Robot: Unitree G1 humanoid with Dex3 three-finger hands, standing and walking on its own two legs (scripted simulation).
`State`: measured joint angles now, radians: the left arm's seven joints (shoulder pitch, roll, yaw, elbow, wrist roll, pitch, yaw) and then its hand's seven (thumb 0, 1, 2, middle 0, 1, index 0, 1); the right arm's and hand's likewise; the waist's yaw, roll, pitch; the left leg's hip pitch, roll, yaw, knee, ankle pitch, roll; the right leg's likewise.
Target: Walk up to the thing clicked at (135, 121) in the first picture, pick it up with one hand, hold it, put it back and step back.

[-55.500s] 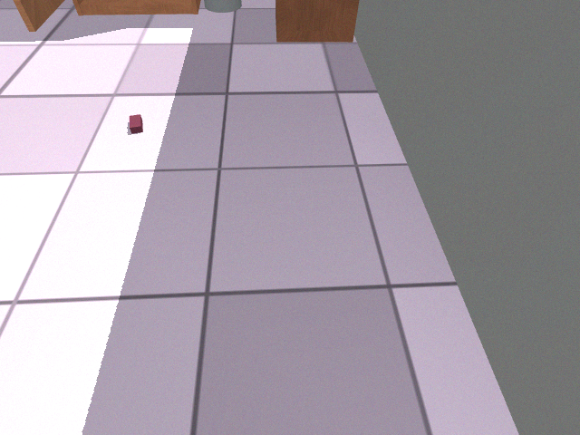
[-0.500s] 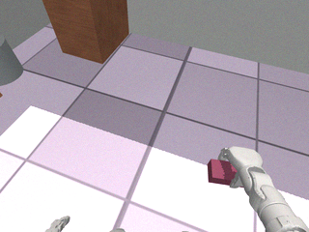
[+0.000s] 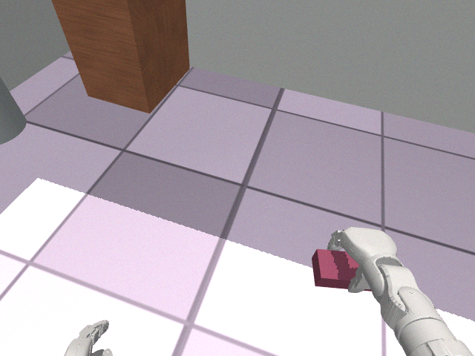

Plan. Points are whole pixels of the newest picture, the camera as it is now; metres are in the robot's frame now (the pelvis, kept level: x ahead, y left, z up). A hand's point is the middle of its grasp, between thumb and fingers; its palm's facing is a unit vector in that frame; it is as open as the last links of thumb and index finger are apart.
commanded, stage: hold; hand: right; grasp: from above
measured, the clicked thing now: (345, 270) +0.31 -0.21 -0.09
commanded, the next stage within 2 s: crouch in 1.34 s
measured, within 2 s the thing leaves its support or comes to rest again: neither
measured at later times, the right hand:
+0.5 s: hand (359, 275) +0.28 -0.21 -0.03, palm faces -0.45 +0.05 -0.89, open 8.8 cm
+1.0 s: hand (363, 275) +0.28 -0.21 -0.02, palm faces -0.45 +0.04 -0.89, open 8.8 cm
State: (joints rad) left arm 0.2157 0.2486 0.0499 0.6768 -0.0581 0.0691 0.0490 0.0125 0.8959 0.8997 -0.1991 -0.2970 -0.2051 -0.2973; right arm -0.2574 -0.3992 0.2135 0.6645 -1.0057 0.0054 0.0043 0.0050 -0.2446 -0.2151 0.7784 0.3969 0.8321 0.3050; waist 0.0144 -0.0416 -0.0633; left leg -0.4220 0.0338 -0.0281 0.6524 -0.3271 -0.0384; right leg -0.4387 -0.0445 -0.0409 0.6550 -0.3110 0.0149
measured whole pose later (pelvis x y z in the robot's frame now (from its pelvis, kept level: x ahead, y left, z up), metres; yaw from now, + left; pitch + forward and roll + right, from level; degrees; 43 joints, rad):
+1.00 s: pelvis -0.01 +0.00 +0.01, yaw +0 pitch +1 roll +0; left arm 0.17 0.24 0.03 0.66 -0.07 0.09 0.07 0.01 0.90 0.90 -0.20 -0.30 -0.20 -0.30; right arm -0.21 -0.41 0.22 0.57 -0.99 -0.01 0.06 0.00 -0.22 -0.23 0.81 0.37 0.85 0.30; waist -0.01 -0.05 -0.01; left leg -0.29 0.03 -0.03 0.52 -0.25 -0.03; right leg -0.29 -0.04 -0.05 0.50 -0.22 0.02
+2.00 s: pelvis -0.05 +0.00 -0.08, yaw -1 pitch +20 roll +2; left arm 0.20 0.27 0.08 0.71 0.01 0.06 0.02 0.01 0.90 0.90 -0.20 -0.30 -0.21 -0.30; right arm -0.58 -0.40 0.16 1.14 -1.20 -0.09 -0.34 0.00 -0.20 -0.26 0.81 0.39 0.85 0.33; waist 0.09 -0.01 -0.13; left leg -1.04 0.02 -0.01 1.15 -0.46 -0.04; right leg -1.08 -0.05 0.01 1.17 -0.45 0.02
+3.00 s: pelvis -0.08 +0.00 -0.36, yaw +5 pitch +37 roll +7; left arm 0.16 0.26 0.00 0.73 0.12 -0.04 -0.12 0.00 0.90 0.91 -0.20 -0.30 -0.21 -0.30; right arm -0.99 -0.72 -0.07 1.40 -1.27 -0.18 -0.33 0.00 -0.22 -0.24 0.79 0.39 0.83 0.34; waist 0.24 0.00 -0.08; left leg -2.10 -0.01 0.03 2.14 -0.70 -0.06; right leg -2.19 -0.04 0.14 2.20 -0.67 0.02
